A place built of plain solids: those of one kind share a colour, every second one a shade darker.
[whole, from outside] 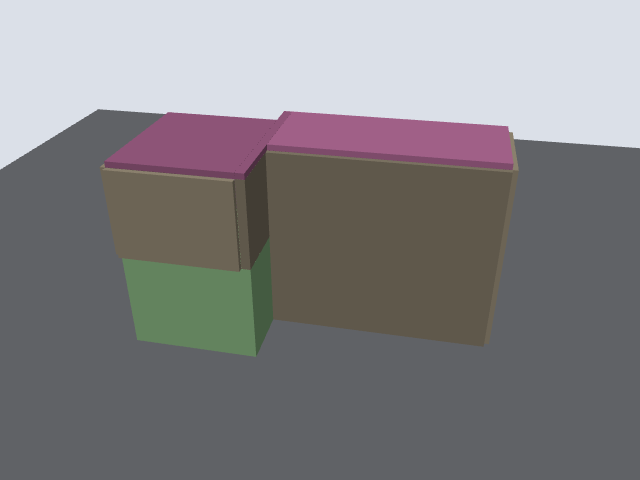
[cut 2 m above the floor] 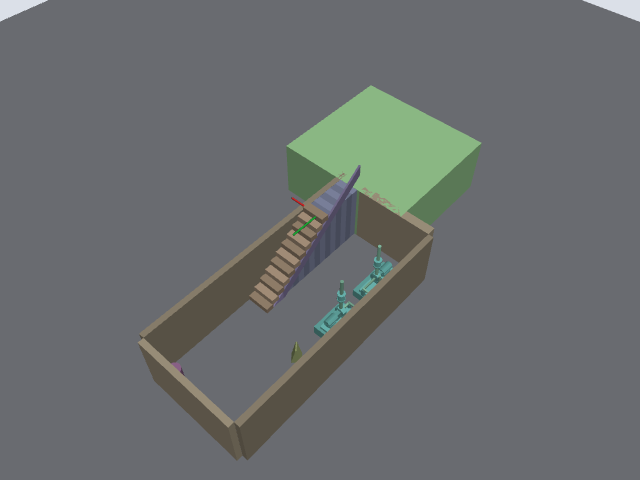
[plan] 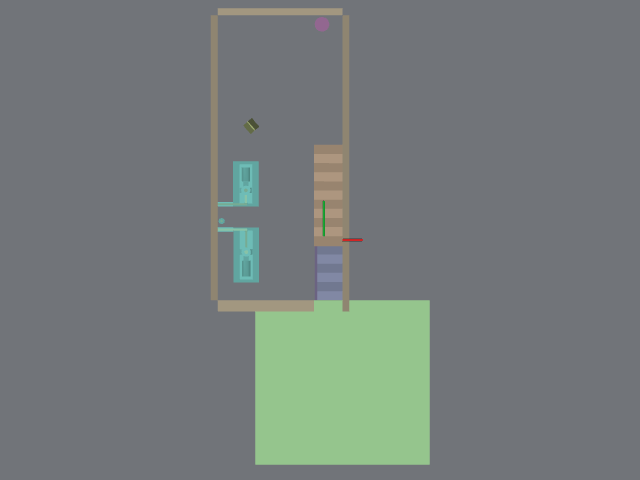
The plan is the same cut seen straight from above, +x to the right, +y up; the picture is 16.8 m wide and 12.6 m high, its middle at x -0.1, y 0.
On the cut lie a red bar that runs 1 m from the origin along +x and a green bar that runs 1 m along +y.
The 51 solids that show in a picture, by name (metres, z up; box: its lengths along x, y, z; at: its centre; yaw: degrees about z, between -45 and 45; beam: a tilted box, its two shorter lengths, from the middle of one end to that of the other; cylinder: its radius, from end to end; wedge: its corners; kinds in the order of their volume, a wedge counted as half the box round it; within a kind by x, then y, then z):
{
 "floor_1": {"box": [4.59, 4.32, 3.77], "at": [0.49, -3.74, 1.58]},
 "wall_1": {"box": [0.18, 7.48, 6.55], "at": [-2.88, 2.16, 3.22]},
 "wall_2": {"box": [2.53, 0.3, 6.55], "at": [-1.52, -1.73, 3.22]},
 "wall_3": {"box": [3.28, 0.18, 6.55], "at": [-1.15, 5.99, 3.22]},
 "wall_4": {"box": [4.59, 0.18, 3.03], "at": [0.49, -5.99, 4.98]},
 "wall_5": {"box": [0.18, 7.78, 6.55], "at": [0.58, 2.01, 3.22]},
 "wall_6": {"box": [2.29, 0.3, 3.03], "at": [1.64, -1.73, 4.98]},
 "wall_7": {"box": [0.18, 4.02, 3.03], "at": [2.88, -3.89, 4.98]},
 "roof_1": {"box": [3.28, 7.48, 0.2], "at": [-1.15, 2.16, 6.6]},
 "roof_2": {"box": [5.57, 0.3, 0.2], "at": [0.0, -1.73, 6.6]},
 "roof_3": {"box": [4.59, 4.02, 0.2], "at": [0.49, -3.89, 6.6]},
 "under_1": {"box": [0.67, 0.24, 3.12], "at": [0.16, -1.46, 1.51]},
 "under_2": {"box": [0.67, 0.24, 2.93], "at": [0.16, -1.22, 1.41]},
 "under_3": {"box": [0.67, 0.24, 2.74], "at": [0.16, -0.98, 1.32]},
 "under_4": {"box": [0.67, 0.24, 2.54], "at": [0.16, -0.74, 1.22]},
 "under_5": {"box": [0.67, 0.24, 2.35], "at": [0.16, -0.5, 1.13]},
 "under_6": {"box": [0.67, 0.24, 2.16], "at": [0.16, -0.26, 1.03]},
 "under_7": {"box": [0.67, 0.24, 1.96], "at": [0.16, -0.02, 0.93]},
 "under_8": {"box": [0.67, 0.24, 1.77], "at": [0.16, 0.22, 0.84]},
 "under_9": {"box": [0.67, 0.25, 1.58], "at": [0.16, 0.46, 0.74]},
 "under_10": {"box": [0.67, 0.24, 1.39], "at": [0.16, 0.7, 0.64]},
 "under_11": {"box": [0.67, 0.24, 1.2], "at": [0.16, 0.94, 0.55]},
 "plant_1": {"box": [0.41, 0.12, 0.32], "at": [-2.58, 0.27, 0.11]},
 "plant_2": {"wedge": [[-2.2, 1.23, 0.66], [-2.2, 1.37, 0.66], [-2.11, 1.23, 0.76], [-2.11, 1.37, 0.76], [-1.98, 1.23, 0.76], [-1.98, 1.37, 0.76], [-1.89, 1.23, 0.66], [-1.89, 1.37, 0.66]]},
 "plant_3": {"wedge": [[-2.16, 1.53, 0.64], [-2.16, 1.91, 0.64], [-2.09, 1.53, 0.71], [-2.09, 1.91, 0.71], [-2.0, 1.53, 0.71], [-2.0, 1.91, 0.71], [-1.94, 1.53, 0.64], [-1.94, 1.91, 0.64]]},
 "plant_4": {"wedge": [[-2.15, -0.95, 0.61], [-2.15, -0.55, 0.61], [-2.08, -0.95, 0.67], [-2.08, -0.55, 0.67], [-1.99, -0.95, 0.67], [-1.99, -0.55, 0.67], [-1.93, -0.95, 0.61], [-1.93, -0.55, 0.61]]},
 "plant_5": {"cylinder": 0.12, "from": [-2.05, 1.3, 1.42], "to": [-2.05, 1.3, 1.45]},
 "plant_6": {"box": [0.67, 1.19, 0.37], "at": [-2.05, 1.47, 0.13]},
 "plant_7": {"box": [0.34, 1.03, 0.09], "at": [-2.05, 1.47, 0.36]},
 "plant_8": {"box": [0.67, 1.45, 0.32], "at": [-2.04, -0.39, 0.11]},
 "plant_9": {"box": [0.34, 1.29, 0.09], "at": [-2.04, -0.39, 0.32]},
 "plant_10": {"cylinder": 0.12, "from": [-2.04, -0.32, 1.37], "to": [-2.04, -0.32, 1.4]},
 "string_1": {"wedge": [[-0.24, -1.58, 2.66], [-0.24, -1.58, 3.04], [-0.24, 1.79, -0.05], [-0.24, 1.79, 0.33], [-0.18, -1.58, 2.66], [-0.18, -1.58, 3.04], [-0.18, 1.79, -0.05], [-0.18, 1.79, 0.33]]},
 "string_2": {"wedge": [[-0.24, 1.79, -0.05], [-0.24, 1.79, 0.33], [-0.24, 2.24, -0.05], [-0.24, 2.24, -0.03], [-0.18, 1.79, -0.05], [-0.18, 1.79, 0.33], [-0.18, 2.24, -0.05], [-0.18, 2.24, -0.03]]},
 "tread_1": {"wedge": [[-0.26, -0.17, 1.91], [-0.26, -0.17, 2.12], [-0.26, 0.1, 1.91], [-0.26, 0.1, 2.12], [0.49, -0.17, 1.91], [0.49, -0.17, 2.12], [0.49, 0.1, 1.91], [0.49, 0.1, 2.12]]},
 "tread_2": {"wedge": [[-0.26, 0.07, 1.72], [-0.26, 0.07, 1.92], [-0.26, 0.34, 1.72], [-0.26, 0.34, 1.92], [0.49, 0.07, 1.72], [0.49, 0.07, 1.92], [0.49, 0.34, 1.72], [0.49, 0.34, 1.92]]},
 "tread_3": {"wedge": [[-0.26, 0.31, 1.53], [-0.26, 0.31, 1.73], [-0.26, 0.58, 1.53], [-0.26, 0.58, 1.73], [0.49, 0.31, 1.53], [0.49, 0.31, 1.73], [0.49, 0.58, 1.53], [0.49, 0.58, 1.73]]},
 "tread_4": {"wedge": [[-0.26, 0.55, 1.33], [-0.26, 0.55, 1.54], [-0.26, 0.82, 1.33], [-0.26, 0.82, 1.54], [0.49, 0.55, 1.33], [0.49, 0.55, 1.54], [0.49, 0.82, 1.33], [0.49, 0.82, 1.54]]},
 "tread_5": {"wedge": [[-0.26, 0.79, 1.14], [-0.26, 0.79, 1.34], [-0.26, 1.06, 1.14], [-0.26, 1.06, 1.34], [0.49, 0.79, 1.14], [0.49, 0.79, 1.34], [0.49, 1.06, 1.14], [0.49, 1.06, 1.35]]},
 "tread_6": {"wedge": [[-0.26, 1.03, 0.95], [-0.26, 1.03, 1.15], [-0.26, 1.3, 0.95], [-0.26, 1.3, 1.15], [0.49, 1.03, 0.95], [0.49, 1.03, 1.15], [0.49, 1.3, 0.95], [0.49, 1.3, 1.15]]},
 "tread_7": {"wedge": [[-0.26, 1.27, 0.76], [-0.26, 1.27, 0.96], [-0.26, 1.54, 0.76], [-0.26, 1.54, 0.96], [0.49, 1.27, 0.76], [0.49, 1.27, 0.96], [0.49, 1.54, 0.76], [0.49, 1.54, 0.96]]},
 "tread_8": {"wedge": [[-0.26, 1.51, 0.56], [-0.26, 1.51, 0.77], [-0.26, 1.78, 0.56], [-0.26, 1.78, 0.77], [0.49, 1.51, 0.56], [0.49, 1.51, 0.77], [0.49, 1.78, 0.56], [0.49, 1.78, 0.77]]},
 "tread_9": {"wedge": [[-0.26, 1.75, 0.37], [-0.26, 1.75, 0.57], [-0.26, 2.02, 0.37], [-0.26, 2.02, 0.57], [0.49, 1.75, 0.37], [0.49, 1.75, 0.58], [0.49, 2.02, 0.37], [0.49, 2.02, 0.58]]},
 "tread_10": {"wedge": [[-0.26, 1.99, 0.18], [-0.26, 1.99, 0.38], [-0.26, 2.26, 0.18], [-0.26, 2.26, 0.38], [0.49, 1.99, 0.18], [0.49, 1.99, 0.38], [0.49, 2.26, 0.18], [0.49, 2.26, 0.38]]},
 "tread_11": {"wedge": [[-0.26, 2.23, -0.05], [-0.26, 2.23, 0.19], [-0.26, 2.5, -0.05], [-0.26, 2.5, 0.19], [0.49, 2.23, -0.05], [0.49, 2.23, 0.19], [0.49, 2.5, -0.05], [0.49, 2.5, 0.19]]},
 "pipe_1": {"box": [0.78, 0.06, 0.06], "at": [-2.4, 0.27, 0.56]},
 "pipe_2": {"box": [0.77, 0.06, 0.06], "at": [-2.4, 0.94, 0.6]},
 "pipe_3": {"cylinder": 0.05, "from": [-2.05, 1.3, 0.75], "to": [-2.05, 1.3, 6.5]},
 "pipe_4": {"cylinder": 0.05, "from": [-2.04, -0.32, 0.73], "to": [-2.04, -0.32, 6.5]},
 "bin_1": {"cylinder": 0.19, "from": [-0.05, 5.66, 0.0], "to": [-0.05, 5.66, 0.75]},
 "sign_1": {"wedge": [[-2.12, 3.01, 0.0], [-2.02, 3.1, 0.62], [-1.99, 3.12, 0.62], [-1.92, 2.78, 0.0], [-1.89, 3.2, 0.0], [-1.82, 2.87, 0.62], [-1.8, 2.89, 0.62], [-1.69, 2.98, 0.0]]}
}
